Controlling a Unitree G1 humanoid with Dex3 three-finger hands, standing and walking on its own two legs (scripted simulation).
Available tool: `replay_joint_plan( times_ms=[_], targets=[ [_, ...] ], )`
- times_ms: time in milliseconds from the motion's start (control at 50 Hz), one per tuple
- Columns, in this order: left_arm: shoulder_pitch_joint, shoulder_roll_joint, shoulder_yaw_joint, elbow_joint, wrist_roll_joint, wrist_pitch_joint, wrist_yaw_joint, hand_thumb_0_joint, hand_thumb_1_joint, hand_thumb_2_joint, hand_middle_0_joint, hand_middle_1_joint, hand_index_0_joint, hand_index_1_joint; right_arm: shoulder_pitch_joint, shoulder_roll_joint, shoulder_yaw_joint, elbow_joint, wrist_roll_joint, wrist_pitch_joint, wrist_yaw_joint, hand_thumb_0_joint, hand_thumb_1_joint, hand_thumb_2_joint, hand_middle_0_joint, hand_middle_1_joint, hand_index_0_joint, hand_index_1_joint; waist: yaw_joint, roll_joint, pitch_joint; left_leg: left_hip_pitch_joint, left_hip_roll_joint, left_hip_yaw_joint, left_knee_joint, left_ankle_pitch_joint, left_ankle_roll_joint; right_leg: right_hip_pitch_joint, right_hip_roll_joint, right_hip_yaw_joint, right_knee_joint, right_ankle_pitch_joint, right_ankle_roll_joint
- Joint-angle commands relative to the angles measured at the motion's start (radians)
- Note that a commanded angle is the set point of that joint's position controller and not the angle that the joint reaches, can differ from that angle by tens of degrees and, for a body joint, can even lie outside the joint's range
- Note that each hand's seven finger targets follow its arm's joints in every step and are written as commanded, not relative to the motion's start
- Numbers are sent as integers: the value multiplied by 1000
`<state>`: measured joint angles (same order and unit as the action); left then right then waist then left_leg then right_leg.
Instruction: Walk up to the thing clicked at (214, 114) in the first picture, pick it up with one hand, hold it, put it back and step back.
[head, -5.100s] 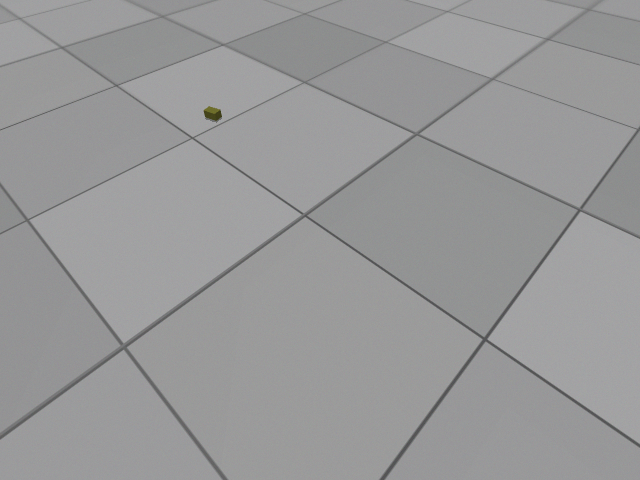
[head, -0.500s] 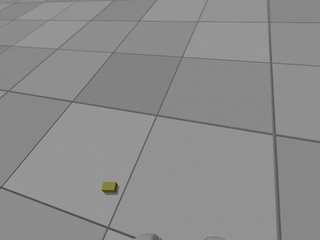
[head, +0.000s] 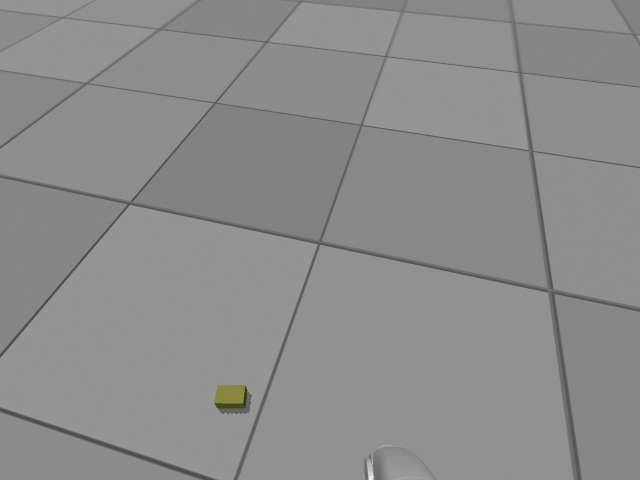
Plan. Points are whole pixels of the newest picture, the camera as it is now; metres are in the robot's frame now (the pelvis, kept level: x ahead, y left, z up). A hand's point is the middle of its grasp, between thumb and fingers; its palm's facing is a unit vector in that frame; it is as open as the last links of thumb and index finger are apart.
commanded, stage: walk up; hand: left
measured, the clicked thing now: (231, 396) +0.50 +0.24 -0.73
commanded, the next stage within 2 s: none
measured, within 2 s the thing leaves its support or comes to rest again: neither
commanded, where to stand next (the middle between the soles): +0.13 +0.04 m, yaw -3 degrees
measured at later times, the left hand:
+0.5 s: hand out of the picture +0.16 +0.36 -0.14, palm faces -0.04 -0.91 -0.42, open 7.4 cm
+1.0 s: hand out of the picture +0.17 +0.32 -0.15, palm faces -0.13 -0.92 -0.38, open 7.4 cm
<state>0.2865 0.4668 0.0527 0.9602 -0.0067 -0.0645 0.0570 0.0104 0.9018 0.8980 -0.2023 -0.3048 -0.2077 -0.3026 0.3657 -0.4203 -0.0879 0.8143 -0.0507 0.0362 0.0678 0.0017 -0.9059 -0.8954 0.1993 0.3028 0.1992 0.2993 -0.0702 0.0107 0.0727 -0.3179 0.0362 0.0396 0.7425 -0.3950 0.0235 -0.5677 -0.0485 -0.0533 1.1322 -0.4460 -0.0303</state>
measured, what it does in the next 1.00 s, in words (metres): walks ahead: right foot, then left foot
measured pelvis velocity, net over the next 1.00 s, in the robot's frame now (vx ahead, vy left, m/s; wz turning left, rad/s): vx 0.10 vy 0.06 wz -0.10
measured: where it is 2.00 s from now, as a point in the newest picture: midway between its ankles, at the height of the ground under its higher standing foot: outside the picture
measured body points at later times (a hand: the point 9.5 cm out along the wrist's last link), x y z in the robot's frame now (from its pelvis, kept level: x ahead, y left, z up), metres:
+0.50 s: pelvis +0.09 +0.08 -0.01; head +0.10 +0.07 +0.44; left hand +0.17 +0.40 -0.11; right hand +0.17 -0.24 -0.12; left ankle +0.17 +0.23 -0.72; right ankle +0.12 -0.06 -0.72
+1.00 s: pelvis +0.10 +0.06 +0.00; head +0.13 +0.05 +0.44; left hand +0.18 +0.37 -0.12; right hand +0.12 -0.28 -0.13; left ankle +0.14 +0.20 -0.72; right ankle +0.07 -0.07 -0.72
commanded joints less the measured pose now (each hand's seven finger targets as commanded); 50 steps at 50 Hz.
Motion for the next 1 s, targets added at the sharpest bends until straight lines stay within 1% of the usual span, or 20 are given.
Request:
replay_joint_plan(
  times_ms=[0,80,140,160,180,220,280,360,440,480,500,520,600,700,780,800,840,860,920,980],
  targets=[
    [22,184,57,-78,4,-36,-6,0,900,900,-200,-300,-200,-300,17,-257,-67,-93,4,-43,-20,0,-900,-900,200,300,200,300,16,189,18,146,186,-286,-331,175,226,-75,-19,-11,-191,5,11],
    [9,127,45,-111,14,-36,-10,0,900,900,-200,-300,-200,-300,-12,-229,-41,-97,26,-53,-43,0,-900,-900,200,300,200,300,56,96,-19,74,240,-243,-228,619,211,138,12,-4,-350,109,-9],
    [99,144,57,-89,16,-31,0,0,900,900,-200,-300,-200,-300,-41,-189,-19,-100,62,-61,-62,0,-900,-900,200,300,200,300,139,-11,-131,69,116,-89,44,796,57,418,36,-5,-634,408,-43],
    [153,209,78,-89,19,-32,5,0,900,900,-200,-300,-200,-300,-32,-155,-8,-104,76,-66,-65,0,-900,-900,200,300,200,300,169,-120,-197,-41,48,-63,242,604,3,546,-111,227,-659,504,-109],
    [177,251,89,-115,9,-33,-4,0,900,900,-200,-300,-200,-300,33,-137,-2,-116,71,-67,-61,0,-900,-900,200,300,200,300,147,-240,-237,-261,-65,-41,390,-89,-21,709,-336,586,-687,394,-231],
    [79,251,81,-139,0,-21,-8,0,900,900,-200,-300,-200,-300,5,-246,-37,-77,37,-40,-78,0,-900,-900,200,300,200,300,120,-84,-129,-326,-6,-110,470,-269,1,531,-418,695,-793,-6,-338],
    [-10,196,59,-166,17,-21,-20,0,900,900,-200,-300,-200,-300,13,-225,-28,-23,43,-42,-59,0,-900,-900,200,300,200,300,77,-78,-1,-265,12,-106,332,-103,8,339,-224,407,-809,-114,-200],
    [-67,167,49,-163,34,-8,-37,0,900,900,-200,-300,-200,-300,7,-147,1,18,49,-65,-57,0,-900,-900,200,300,200,300,67,-211,-15,-66,3,-16,51,-4,-23,213,-133,176,-705,303,-175],
    [-112,125,34,-171,17,45,-53,0,900,900,-200,-300,-200,-300,18,-156,-10,77,43,-94,-90,0,-900,-900,200,300,200,300,34,-155,-73,172,-58,48,-187,307,-37,103,-67,92,-446,328,-111],
    [-94,67,19,-183,8,73,-54,0,900,900,-200,-300,-200,-300,16,-264,-36,72,20,-103,-111,0,-900,-900,200,300,200,300,27,74,-52,155,150,-242,-317,207,23,-17,38,82,-272,99,-42],
    [-40,83,27,-172,9,91,-52,0,900,900,-200,-300,-200,-300,-50,-340,-46,30,23,-105,-117,0,-900,-900,200,300,200,300,54,162,-56,20,389,-571,-460,11,158,11,61,110,-141,-97,1],
    [-53,163,51,-142,17,105,-46,0,900,900,-200,-300,-200,-300,-130,-378,-58,19,33,-99,-118,0,-900,-900,200,300,200,300,50,144,-11,-97,441,-628,-483,-129,249,76,3,174,-41,-121,5],
    [-6,155,70,-84,17,104,-66,0,900,900,-200,-300,-200,-300,-145,-290,-37,25,28,-108,-125,0,-900,-900,200,300,200,300,81,143,-30,8,238,-315,-363,53,142,24,14,180,-32,-23,2],
    [-42,124,65,-85,26,99,-82,0,900,900,-200,-300,-200,-300,-126,-289,-39,22,16,-102,-120,0,-900,-900,200,300,200,300,51,226,-96,103,226,-257,-298,85,169,67,0,93,-215,-99,22],
    [49,104,67,-22,31,76,-75,0,900,900,-200,-300,-200,-300,-204,-270,-21,3,22,-79,-103,0,-900,-900,200,300,200,300,109,185,-104,-74,185,-164,-182,95,135,348,43,-3,-546,69,11],
    [68,123,73,-10,38,66,-67,0,900,900,-200,-300,-200,-300,-204,-230,-4,4,30,-74,-101,0,-900,-900,200,300,200,300,128,107,-103,-112,145,-120,-96,83,87,396,42,24,-620,116,3],
    [-31,265,96,-66,55,53,-59,0,900,900,-200,-300,-200,-300,-217,-128,24,-8,48,-69,-109,0,-900,-900,200,300,200,300,119,-246,-18,-313,-35,-7,147,-161,-11,299,-256,559,-830,-105,-145],
    [-117,304,97,-88,55,56,-64,0,900,900,-200,-300,-200,-300,-236,-208,-3,18,46,-71,-120,0,-900,-900,200,300,200,300,110,-214,5,-175,-6,-83,213,-199,-3,152,-314,584,-817,-89,-215],
    [-200,157,54,-101,31,57,-63,0,900,900,-200,-300,-200,-300,-120,-186,4,107,61,-98,-104,0,-900,-900,200,300,200,300,24,-114,-35,12,-18,0,-68,113,-2,211,-119,198,-588,328,-100],
    [-153,126,39,-80,9,48,-63,0,900,900,-200,-300,-200,-300,-100,-198,10,118,49,-110,-107,0,-900,-900,200,300,200,300,48,-109,-151,175,63,-117,-157,440,51,219,-68,138,-447,446,-45]
  ],
)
